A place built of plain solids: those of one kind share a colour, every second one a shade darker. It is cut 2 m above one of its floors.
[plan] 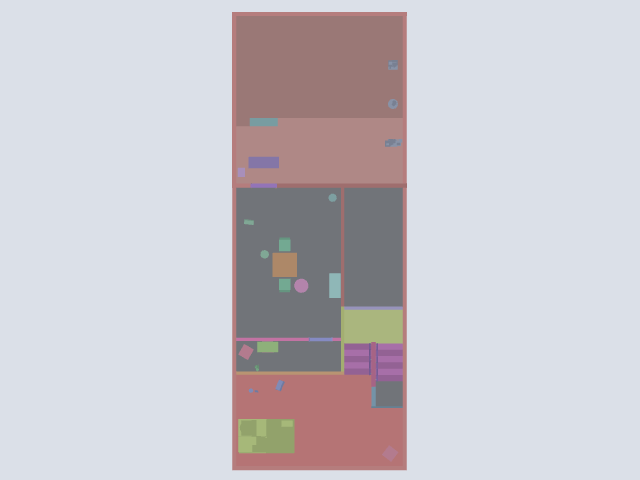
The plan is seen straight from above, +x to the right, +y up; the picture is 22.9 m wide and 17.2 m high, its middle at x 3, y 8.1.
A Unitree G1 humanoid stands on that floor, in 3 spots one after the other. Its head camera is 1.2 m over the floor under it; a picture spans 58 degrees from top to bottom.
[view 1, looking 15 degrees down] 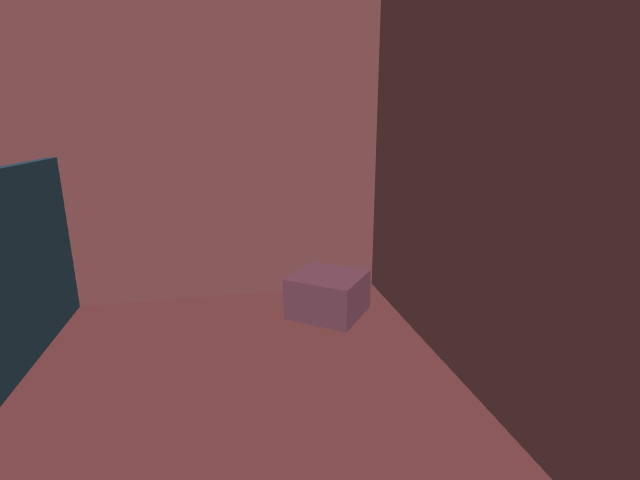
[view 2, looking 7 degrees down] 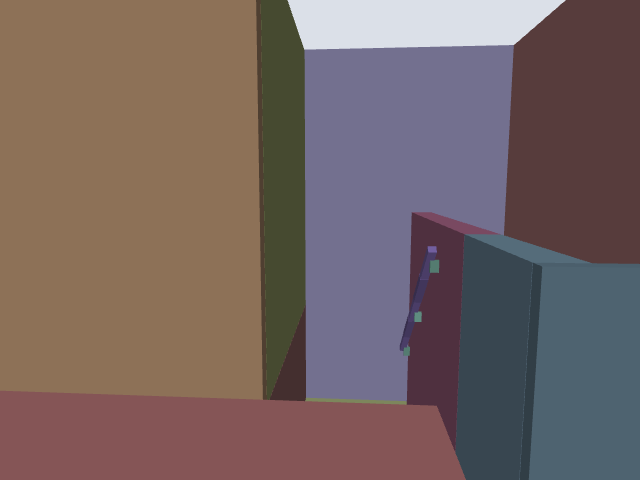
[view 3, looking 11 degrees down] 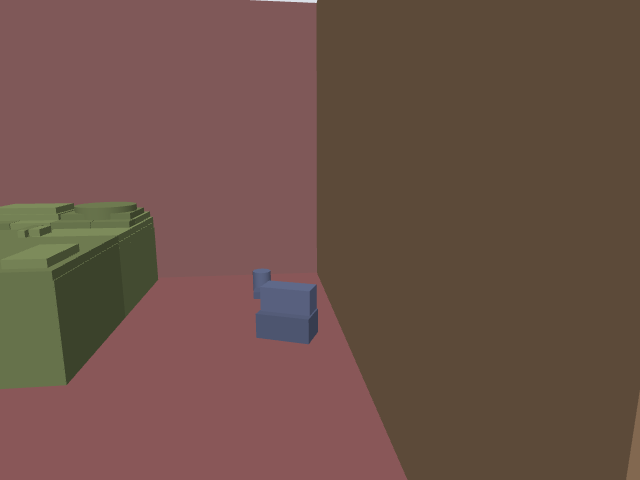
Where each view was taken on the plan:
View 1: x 2.95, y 1.05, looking -12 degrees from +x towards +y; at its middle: wall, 3.19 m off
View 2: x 4.36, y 0.97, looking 94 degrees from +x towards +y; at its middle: landing_end_wall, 4.68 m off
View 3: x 4.36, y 2.77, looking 173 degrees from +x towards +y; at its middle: upper_back_wall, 4.20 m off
